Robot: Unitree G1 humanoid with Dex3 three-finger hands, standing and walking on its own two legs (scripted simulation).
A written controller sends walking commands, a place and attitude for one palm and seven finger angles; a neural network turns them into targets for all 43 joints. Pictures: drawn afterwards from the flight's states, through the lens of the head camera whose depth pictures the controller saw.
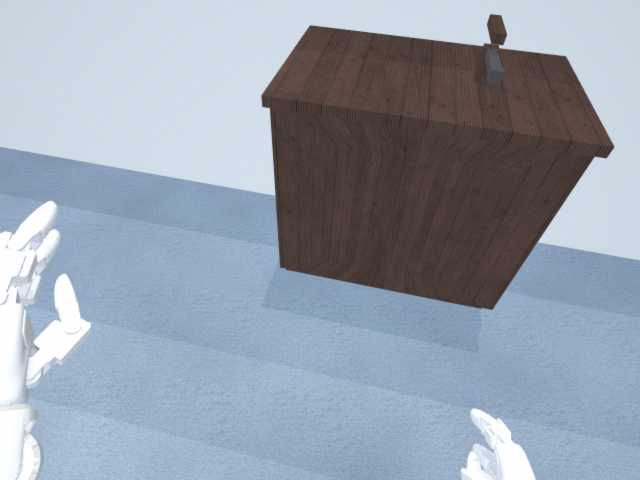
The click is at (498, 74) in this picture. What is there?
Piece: tap's lever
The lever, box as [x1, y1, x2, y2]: [487, 66, 504, 83]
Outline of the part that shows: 491,66 487,76 487,82 499,83 504,72 503,68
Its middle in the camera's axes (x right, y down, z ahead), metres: +0.40 -0.37 +0.88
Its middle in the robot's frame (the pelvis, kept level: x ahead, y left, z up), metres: +0.94 -0.33 +0.10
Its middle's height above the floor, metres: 0.87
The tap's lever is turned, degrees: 0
